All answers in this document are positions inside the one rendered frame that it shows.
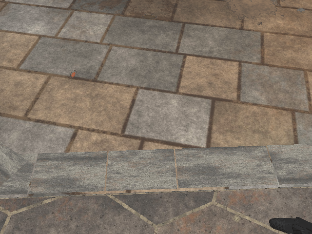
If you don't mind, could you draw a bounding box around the right robot hand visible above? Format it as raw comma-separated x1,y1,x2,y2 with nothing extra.
269,216,312,234

